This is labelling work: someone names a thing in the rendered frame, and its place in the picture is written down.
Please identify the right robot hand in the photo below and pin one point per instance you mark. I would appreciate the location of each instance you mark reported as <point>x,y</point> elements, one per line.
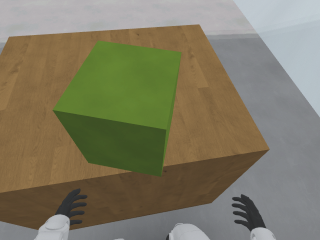
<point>252,214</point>

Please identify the robot left forearm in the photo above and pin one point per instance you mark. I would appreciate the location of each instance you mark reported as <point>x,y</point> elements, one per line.
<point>55,228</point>

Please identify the pedestal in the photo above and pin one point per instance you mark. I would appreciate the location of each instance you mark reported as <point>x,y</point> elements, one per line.
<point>212,141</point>

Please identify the robot right forearm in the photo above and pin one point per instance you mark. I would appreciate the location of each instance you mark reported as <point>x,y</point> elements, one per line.
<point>261,233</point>

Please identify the right robot thigh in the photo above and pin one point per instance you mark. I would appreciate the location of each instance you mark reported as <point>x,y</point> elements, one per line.
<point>187,232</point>

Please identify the left robot hand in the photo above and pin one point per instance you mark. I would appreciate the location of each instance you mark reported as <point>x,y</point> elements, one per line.
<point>67,205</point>

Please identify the carton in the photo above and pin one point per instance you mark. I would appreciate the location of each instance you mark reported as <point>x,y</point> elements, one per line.
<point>118,108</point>

